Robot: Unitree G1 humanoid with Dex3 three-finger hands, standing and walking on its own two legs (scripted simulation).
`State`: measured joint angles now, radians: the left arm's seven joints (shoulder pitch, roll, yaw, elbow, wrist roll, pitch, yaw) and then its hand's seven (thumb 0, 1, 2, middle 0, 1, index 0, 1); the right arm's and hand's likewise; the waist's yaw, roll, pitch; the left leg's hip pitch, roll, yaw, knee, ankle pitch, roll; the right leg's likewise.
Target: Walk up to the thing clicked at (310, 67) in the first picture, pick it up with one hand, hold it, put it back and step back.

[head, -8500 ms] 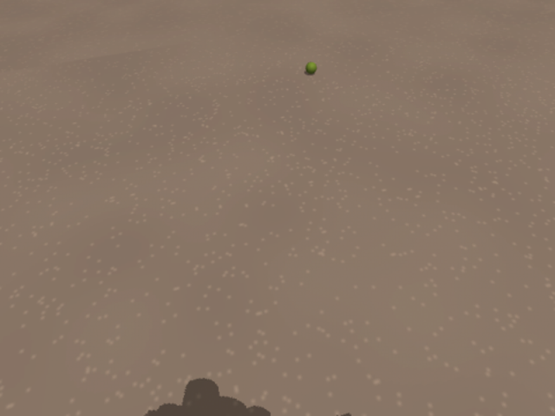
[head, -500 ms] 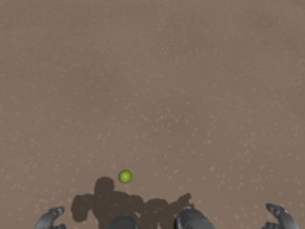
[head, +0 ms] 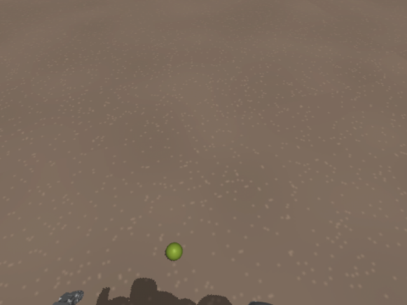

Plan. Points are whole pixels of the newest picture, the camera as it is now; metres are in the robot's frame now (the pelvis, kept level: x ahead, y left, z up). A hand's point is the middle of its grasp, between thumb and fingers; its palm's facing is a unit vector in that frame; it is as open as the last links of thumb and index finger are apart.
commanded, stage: walk up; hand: left
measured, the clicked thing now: (174, 251) +0.45 +0.19 -0.72
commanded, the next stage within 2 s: none
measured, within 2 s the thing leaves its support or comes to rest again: neither
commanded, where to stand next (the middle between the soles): +0.08 +0.00 m, yaw -7 degrees
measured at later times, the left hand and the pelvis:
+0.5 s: hand out of the picture +0.00 +0.29 -0.12, palm faces -0.04 -0.91 -0.40, open 7.4 cm; pelvis +0.01 +0.02 +0.01, yaw -3 degrees
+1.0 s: hand out of the picture -0.01 +0.29 -0.15, palm faces -0.08 -0.89 -0.44, open 7.4 cm; pelvis -0.06 +0.01 -0.02, yaw -6 degrees
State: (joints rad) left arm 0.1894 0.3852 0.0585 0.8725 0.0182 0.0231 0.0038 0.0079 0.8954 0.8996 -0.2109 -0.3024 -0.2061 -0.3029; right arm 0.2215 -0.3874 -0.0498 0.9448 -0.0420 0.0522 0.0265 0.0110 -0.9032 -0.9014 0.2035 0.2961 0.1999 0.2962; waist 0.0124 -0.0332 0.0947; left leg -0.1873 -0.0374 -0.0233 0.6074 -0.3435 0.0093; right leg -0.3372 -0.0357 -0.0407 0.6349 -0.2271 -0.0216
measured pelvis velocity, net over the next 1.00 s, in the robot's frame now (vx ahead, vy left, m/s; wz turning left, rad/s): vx -0.06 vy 0.01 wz -0.10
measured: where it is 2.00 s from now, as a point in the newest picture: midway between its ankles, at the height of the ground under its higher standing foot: outside the picture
